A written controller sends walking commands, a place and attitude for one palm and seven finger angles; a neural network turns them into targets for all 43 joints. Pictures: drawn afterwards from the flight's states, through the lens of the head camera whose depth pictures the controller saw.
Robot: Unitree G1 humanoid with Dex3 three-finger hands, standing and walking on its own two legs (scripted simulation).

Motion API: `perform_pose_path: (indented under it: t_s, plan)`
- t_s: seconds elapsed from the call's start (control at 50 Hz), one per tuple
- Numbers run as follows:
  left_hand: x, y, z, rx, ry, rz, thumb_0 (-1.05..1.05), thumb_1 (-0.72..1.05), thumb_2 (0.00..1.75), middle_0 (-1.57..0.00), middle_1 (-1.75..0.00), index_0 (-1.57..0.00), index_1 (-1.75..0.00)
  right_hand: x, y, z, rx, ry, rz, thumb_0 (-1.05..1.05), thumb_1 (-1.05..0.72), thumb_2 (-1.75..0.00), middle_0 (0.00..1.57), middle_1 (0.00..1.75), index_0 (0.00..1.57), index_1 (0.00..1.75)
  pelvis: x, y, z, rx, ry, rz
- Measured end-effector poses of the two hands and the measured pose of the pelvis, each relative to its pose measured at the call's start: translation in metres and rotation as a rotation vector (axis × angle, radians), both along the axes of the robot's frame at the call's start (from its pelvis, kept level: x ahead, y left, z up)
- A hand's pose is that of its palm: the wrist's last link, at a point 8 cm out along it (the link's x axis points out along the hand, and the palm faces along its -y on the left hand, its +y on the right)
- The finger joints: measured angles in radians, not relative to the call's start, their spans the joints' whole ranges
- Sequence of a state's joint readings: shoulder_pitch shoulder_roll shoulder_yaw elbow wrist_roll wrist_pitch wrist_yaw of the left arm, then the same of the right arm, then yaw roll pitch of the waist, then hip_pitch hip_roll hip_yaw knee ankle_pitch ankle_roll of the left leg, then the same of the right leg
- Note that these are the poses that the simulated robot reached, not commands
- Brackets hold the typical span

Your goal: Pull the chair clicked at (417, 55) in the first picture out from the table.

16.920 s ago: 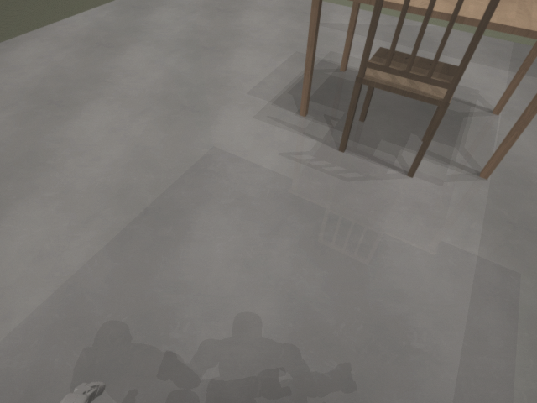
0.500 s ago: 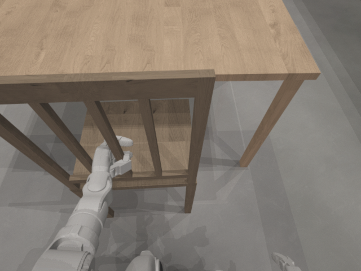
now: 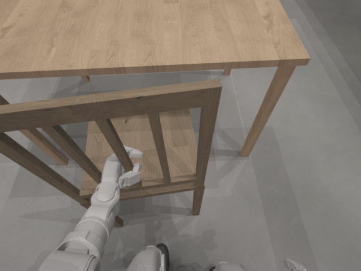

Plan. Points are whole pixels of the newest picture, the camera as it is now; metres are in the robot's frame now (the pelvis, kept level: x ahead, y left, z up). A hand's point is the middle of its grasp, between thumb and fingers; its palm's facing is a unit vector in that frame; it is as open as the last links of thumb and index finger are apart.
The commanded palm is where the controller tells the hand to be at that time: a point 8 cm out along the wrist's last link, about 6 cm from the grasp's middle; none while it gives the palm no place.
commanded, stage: step backward, pulling the chair out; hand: left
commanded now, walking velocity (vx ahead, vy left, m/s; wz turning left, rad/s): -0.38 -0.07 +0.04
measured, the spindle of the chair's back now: (125, 159) +0.37 +0.15 -0.03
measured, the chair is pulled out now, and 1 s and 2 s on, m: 0.15 0.19 0.28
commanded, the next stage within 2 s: none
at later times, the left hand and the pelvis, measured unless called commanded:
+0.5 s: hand (134, 183) +0.32 +0.12 -0.06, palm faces +0.00 -0.98 -0.18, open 5.2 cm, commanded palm +0.32 +0.18 -0.06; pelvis -0.02 +0.00 +0.00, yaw +0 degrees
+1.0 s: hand (132, 191) +0.30 +0.13 -0.07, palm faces -0.01 -0.98 -0.19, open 5.2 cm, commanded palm +0.28 +0.18 -0.06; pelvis -0.06 +0.00 +0.00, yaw +0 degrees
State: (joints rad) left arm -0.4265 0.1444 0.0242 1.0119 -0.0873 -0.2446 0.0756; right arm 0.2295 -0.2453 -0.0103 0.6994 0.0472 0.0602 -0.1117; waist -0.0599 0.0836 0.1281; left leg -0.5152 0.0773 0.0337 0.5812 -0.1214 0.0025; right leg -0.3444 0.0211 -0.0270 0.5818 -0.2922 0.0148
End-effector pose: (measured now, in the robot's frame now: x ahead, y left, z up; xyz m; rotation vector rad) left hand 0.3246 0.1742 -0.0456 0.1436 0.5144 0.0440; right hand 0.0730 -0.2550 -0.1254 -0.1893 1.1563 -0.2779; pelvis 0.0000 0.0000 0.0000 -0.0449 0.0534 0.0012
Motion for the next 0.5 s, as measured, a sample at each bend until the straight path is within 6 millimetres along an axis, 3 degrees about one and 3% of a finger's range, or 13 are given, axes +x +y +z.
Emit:
perform_pose_path:
  t_s: [0.26, 0.5]
  plan:
    - [-0.022, 0.001, 0.0, 0.023, -0.005, 0.021, 0.03, 0.71, 0.83, -0.35, -1.16, -0.5, -1.45, -0.002, -0.005, -0.003, -0.015, -0.089, 0.057, 0.01, -0.91, -0.89, 0.2, 0.3, 0.2, 0.3, -0.021, -0.007, -0.005, 0.008, -0.03, 0.005]
    - [-0.023, 0.002, 0.0, 0.033, -0.011, -0.013, 0.03, 0.7, 0.82, -0.35, -1.18, -0.5, -1.45, -0.01, -0.015, 0.004, -0.065, -0.048, 0.046, 0.01, -0.91, -0.89, 0.2, 0.3, 0.2, 0.3, -0.02, 0.0, -0.001, 0.026, -0.025, 0.003]
